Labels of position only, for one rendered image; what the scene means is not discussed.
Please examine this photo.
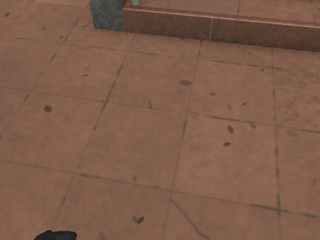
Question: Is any left robot hand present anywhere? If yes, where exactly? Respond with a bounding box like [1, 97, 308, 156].
[34, 230, 77, 240]

